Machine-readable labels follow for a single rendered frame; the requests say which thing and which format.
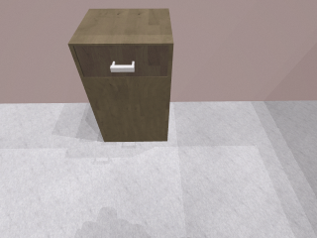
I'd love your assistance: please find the cabinet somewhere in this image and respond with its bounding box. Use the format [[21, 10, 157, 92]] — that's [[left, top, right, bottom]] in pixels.
[[68, 8, 174, 143]]

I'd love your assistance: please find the drawer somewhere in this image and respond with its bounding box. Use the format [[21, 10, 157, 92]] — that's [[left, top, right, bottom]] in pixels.
[[74, 45, 168, 77]]

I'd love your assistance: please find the handle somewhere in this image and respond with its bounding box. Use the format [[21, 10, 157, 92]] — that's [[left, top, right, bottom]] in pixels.
[[110, 61, 135, 72]]

